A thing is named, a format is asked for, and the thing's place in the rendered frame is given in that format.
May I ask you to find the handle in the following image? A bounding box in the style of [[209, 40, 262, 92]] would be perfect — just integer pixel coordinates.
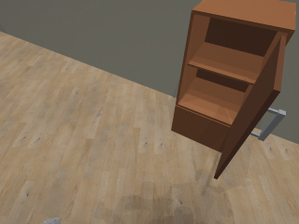
[[250, 107, 286, 141]]

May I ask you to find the cupboard door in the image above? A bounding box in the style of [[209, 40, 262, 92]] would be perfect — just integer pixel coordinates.
[[214, 35, 287, 179]]

